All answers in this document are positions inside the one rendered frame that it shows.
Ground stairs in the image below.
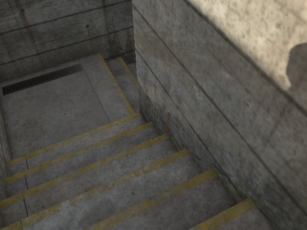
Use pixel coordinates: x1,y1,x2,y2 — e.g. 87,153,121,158
105,57,140,113
0,112,273,230

